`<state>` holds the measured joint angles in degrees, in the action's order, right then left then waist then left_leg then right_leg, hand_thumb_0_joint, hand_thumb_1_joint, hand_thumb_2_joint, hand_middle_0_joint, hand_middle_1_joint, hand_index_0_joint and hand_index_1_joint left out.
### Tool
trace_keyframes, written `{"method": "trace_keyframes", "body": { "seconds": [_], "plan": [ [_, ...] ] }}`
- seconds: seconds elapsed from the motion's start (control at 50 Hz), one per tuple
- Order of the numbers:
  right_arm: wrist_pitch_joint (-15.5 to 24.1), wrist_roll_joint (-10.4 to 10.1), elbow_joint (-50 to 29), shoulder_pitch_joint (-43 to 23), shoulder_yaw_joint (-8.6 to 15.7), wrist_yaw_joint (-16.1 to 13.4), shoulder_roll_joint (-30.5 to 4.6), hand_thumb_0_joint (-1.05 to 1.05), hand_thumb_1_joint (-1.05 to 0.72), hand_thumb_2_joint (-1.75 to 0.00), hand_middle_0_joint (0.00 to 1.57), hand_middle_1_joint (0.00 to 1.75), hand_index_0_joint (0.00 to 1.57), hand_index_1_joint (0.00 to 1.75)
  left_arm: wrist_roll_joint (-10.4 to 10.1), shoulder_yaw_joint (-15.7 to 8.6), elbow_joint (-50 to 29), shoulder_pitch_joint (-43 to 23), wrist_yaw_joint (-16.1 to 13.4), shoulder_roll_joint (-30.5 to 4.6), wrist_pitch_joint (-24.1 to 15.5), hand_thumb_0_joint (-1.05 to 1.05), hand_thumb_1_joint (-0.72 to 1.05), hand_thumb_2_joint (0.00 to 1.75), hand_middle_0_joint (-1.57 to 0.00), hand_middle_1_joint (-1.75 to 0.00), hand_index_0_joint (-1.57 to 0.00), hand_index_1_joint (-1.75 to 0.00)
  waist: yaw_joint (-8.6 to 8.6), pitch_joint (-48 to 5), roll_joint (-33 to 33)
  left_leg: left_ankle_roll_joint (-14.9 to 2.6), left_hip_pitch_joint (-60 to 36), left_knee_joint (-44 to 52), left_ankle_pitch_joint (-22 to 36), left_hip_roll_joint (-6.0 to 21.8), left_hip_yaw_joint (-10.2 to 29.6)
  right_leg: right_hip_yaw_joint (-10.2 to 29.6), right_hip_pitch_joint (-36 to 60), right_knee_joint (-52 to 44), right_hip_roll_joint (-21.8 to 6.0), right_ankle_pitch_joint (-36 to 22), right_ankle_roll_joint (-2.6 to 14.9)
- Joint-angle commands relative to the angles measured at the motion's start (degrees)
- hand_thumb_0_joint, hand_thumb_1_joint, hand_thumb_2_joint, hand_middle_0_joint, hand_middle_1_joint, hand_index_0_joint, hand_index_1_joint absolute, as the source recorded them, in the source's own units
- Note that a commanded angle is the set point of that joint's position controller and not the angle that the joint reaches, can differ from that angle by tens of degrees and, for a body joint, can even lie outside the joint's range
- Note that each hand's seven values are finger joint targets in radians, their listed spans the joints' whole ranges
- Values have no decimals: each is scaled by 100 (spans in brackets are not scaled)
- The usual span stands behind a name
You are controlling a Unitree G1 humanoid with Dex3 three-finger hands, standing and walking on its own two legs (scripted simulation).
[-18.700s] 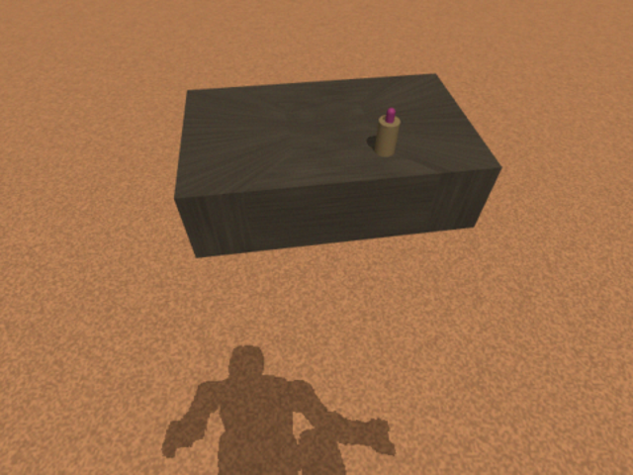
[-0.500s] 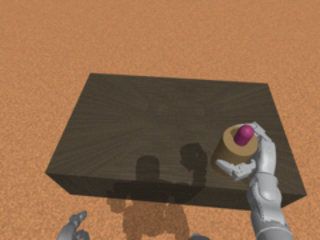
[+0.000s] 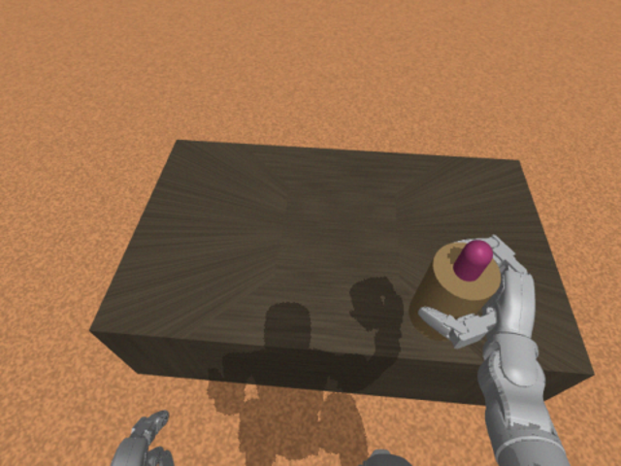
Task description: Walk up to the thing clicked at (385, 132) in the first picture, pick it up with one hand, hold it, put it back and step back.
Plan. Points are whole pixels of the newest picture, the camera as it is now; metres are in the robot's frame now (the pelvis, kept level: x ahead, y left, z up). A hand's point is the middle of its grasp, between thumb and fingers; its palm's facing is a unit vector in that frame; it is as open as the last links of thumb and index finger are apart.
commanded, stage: hold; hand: right
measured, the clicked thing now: (455, 285) +0.33 -0.17 +0.05
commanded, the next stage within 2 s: crouch in 0.20 s
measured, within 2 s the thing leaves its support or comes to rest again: neither
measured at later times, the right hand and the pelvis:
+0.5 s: hand (453, 291) +0.33 -0.18 +0.02, palm faces +0.25 +0.97 -0.01, open 10.9 cm; pelvis +0.00 +0.00 -0.01, yaw +0 degrees
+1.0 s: hand (439, 284) +0.43 -0.22 -0.13, palm faces +0.27 +0.96 -0.01, open 10.9 cm; pelvis -0.02 +0.00 -0.12, yaw +2 degrees
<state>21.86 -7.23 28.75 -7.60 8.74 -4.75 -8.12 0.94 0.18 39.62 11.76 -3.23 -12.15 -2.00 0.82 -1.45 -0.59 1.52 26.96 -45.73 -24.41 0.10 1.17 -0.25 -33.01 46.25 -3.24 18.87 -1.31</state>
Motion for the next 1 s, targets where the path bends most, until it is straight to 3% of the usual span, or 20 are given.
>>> {"method": "trace_keyframes", "body": {
  "seconds": [0.0,0.02,0.06,0.1,0.16,0.22,0.26,0.28,0.32,0.44,0.46,0.58,0.62,0.66,0.72,0.76,0.84,0.86,0.88,0.98],
  "plan": [
    [722,-141,-1700,-1915,152,16,-653,0,-5,-132,126,144,132,144,-3,-257,-762,-244,-66,-712,-229,0,89,90,-20,-30,-20,-30,13,-1715,-118,-144,-68,695,1388,-147,-237,-34,1391,-638,145,-907,124],
    [775,-123,-2155,-2209,290,-13,-885,0,-4,-132,126,145,131,145,11,-340,-724,-163,-81,-784,-224,0,90,90,-20,-30,-20,-30,9,-2050,-215,-141,-98,653,1539,-135,-199,-35,1562,-579,139,-1045,126],
    [741,-135,-1805,-2026,143,20,-679,0,-5,-132,127,145,132,145,-5,-255,-775,-246,-63,-706,-243,0,90,89,-20,-30,-20,-30,39,-1854,-200,-145,-87,694,1438,-151,-231,-31,1473,-623,147,-964,121],
    [747,-128,-1973,-2252,271,-11,-865,0,-3,-133,126,145,132,145,-6,-316,-728,-199,-84,-778,-237,0,89,90,-20,-30,-20,-30,53,-1865,-214,-147,-36,709,1347,-148,-208,-34,1447,-634,137,-829,127],
    [769,-163,-1870,-2297,199,2,-734,0,-1,-132,126,145,131,145,2,-296,-722,-215,-85,-735,-252,0,90,90,-20,-30,-20,-30,85,-1803,-94,-129,34,737,1252,-140,-195,-33,1320,-589,140,-713,148],
    [795,-159,-1914,-2245,421,-20,-971,0,-1,-132,127,146,132,146,-1,-283,-749,-245,-95,-727,-239,0,90,90,-20,-30,-20,-30,14,-1804,-24,-100,-53,793,1232,-112,-138,-70,1267,-561,162,-668,165],
    [777,-162,-1741,-2032,146,20,-648,0,-4,-131,126,144,131,144,0,-242,-744,-279,-89,-689,-248,0,90,90,-20,-30,-20,-30,39,-1723,-31,-116,-13,742,1271,-126,-161,-69,1273,-583,159,-735,146],
    [815,-156,-1997,-2284,243,16,-787,0,3,-133,125,146,131,146,15,-296,-737,-230,-85,-731,-255,0,92,88,-19,-30,-21,-28,35,-1980,-180,-125,-13,708,1296,-128,-164,-60,1362,-547,162,-746,144],
    [784,-123,-1608,-2018,191,10,-704,0,-10,-129,127,143,132,143,4,-271,-730,-270,-91,-737,-250,0,90,90,-20,-31,-20,-31,47,-1689,-146,-144,93,686,1177,-149,-202,-44,1276,-608,146,-674,124],
    [930,-123,-1085,-2251,328,22,-690,0,-4,-135,129,149,135,149,61,-289,-609,-173,-71,-737,-274,0,89,91,-20,-31,-20,-31,180,-1823,15,-113,362,464,1381,-146,-187,-10,1110,-351,115,-834,159],
    [1002,-124,-1179,-2444,479,5,-878,0,-4,-134,129,148,135,148,73,-342,-558,-141,-73,-784,-263,0,89,90,-20,-31,-20,-31,105,-1796,-27,-105,377,401,1429,-127,-161,-14,953,-266,123,-866,172],
    [1333,-46,-270,-3005,733,73,-1066,0,0,-133,127,147,133,147,171,-373,-437,-144,0,-807,-255,0,90,90,-20,-31,-21,-31,245,-1868,-33,-95,1110,-91,1190,-119,-75,12,291,281,128,-594,204],
    [1510,-4,-369,-3400,902,89,-1328,0,0,-133,127,147,133,147,190,-398,-467,-70,20,-848,-256,0,90,89,-20,-31,-21,-30,248,-2430,-68,-100,1326,-384,1215,-142,-54,43,225,544,106,-668,196],
    [1607,32,493,-3302,939,152,-1280,0,-1,-134,127,148,133,148,243,-385,-385,-11,55,-876,-243,0,90,89,-20,-31,-21,-30,318,-2290,-130,-126,1871,-718,1103,-188,-117,81,-84,827,88,-666,176],
    [1900,44,571,-4076,1191,220,-1742,0,-2,-131,126,145,132,145,289,-371,-393,93,119,-916,-239,0,89,90,-20,-31,-21,-31,379,-2926,-351,-137,2426,-1238,1002,-214,-116,134,-533,1381,74,-617,180],
    [2011,30,887,-4237,1255,298,-1755,0,-3,-129,126,143,131,143,318,-357,-431,176,152,-924,-237,0,90,90,-20,-31,-20,-30,443,-3197,-293,-135,2800,-1550,930,-240,-143,160,-926,1754,72,-567,193],
    [2206,19,955,-4886,1615,456,-2445,0,-2,-126,125,141,130,141,368,-315,-504,332,230,-1053,-163,0,89,91,-20,-31,-20,-31,415,-4323,-679,-119,3206,-2136,1337,-271,-149,211,-977,2572,40,-1243,234],
    [2186,19,1225,-4938,1586,523,-2318,0,-2,-126,125,141,130,141,385,-321,-444,376,245,-1073,-126,0,89,91,-20,-31,-20,-31,503,-4288,-678,-145,3493,-2273,1324,-299,-215,260,-1031,2685,22,-1339,224],
    [2185,12,1300,-4981,1546,551,-2290,0,-6,-124,126,139,130,139,400,-298,-455,363,268,-1057,-95,0,88,91,-20,-30,-19,-31,437,-4316,-867,-167,3662,-2416,1247,-311,-224,259,-1178,2776,14,-1310,221],
    [2124,120,1426,-5487,1728,691,-2689,0,-8,-126,126,140,130,140,392,-302,-475,430,326,-1204,99,0,87,91,-20,-31,-19,-31,480,-4654,-1201,-248,4249,-2760,864,-341,-377,447,-1120,3007,-49,-1238,186]
  ]
}}
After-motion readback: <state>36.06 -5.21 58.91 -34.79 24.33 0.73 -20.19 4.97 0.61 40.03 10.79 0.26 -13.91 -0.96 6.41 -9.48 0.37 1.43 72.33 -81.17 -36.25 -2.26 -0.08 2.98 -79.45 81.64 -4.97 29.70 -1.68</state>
